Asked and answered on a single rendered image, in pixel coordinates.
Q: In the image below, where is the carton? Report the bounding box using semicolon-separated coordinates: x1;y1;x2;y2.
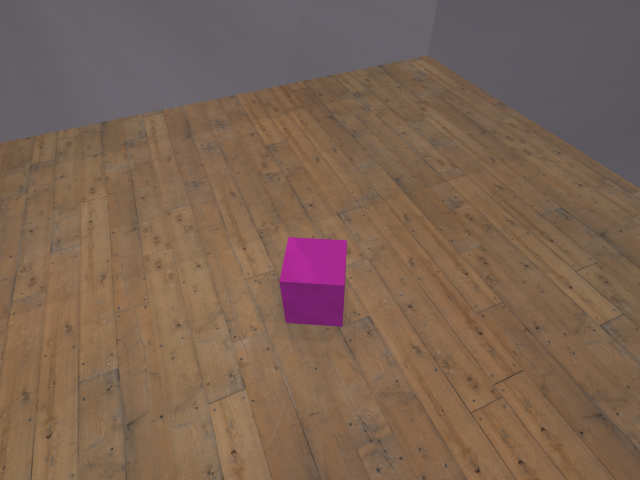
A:
279;237;347;327

